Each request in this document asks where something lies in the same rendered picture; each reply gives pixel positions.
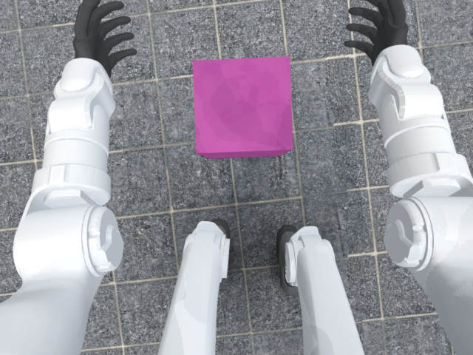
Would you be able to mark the right robot hand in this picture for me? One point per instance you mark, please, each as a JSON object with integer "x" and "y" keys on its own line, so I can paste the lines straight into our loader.
{"x": 390, "y": 23}

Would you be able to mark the right robot foot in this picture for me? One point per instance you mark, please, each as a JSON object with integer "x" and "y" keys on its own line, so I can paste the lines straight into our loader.
{"x": 283, "y": 236}

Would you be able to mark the left robot hand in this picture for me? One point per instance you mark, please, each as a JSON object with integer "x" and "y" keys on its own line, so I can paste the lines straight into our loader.
{"x": 90, "y": 34}

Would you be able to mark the left robot thigh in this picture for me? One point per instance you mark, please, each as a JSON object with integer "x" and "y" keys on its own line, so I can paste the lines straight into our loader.
{"x": 191, "y": 323}

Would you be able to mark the right robot forearm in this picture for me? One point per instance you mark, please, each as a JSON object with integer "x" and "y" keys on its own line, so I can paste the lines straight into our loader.
{"x": 415, "y": 130}

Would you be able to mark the carton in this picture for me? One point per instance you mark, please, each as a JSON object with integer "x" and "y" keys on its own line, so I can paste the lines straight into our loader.
{"x": 242, "y": 107}

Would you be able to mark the robot right upper arm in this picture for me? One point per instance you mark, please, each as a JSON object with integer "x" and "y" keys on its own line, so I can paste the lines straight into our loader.
{"x": 433, "y": 238}

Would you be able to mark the robot left upper arm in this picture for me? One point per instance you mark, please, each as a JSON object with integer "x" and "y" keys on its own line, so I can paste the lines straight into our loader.
{"x": 62, "y": 255}

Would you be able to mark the left robot forearm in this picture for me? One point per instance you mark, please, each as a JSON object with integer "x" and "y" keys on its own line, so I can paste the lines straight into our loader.
{"x": 76, "y": 147}

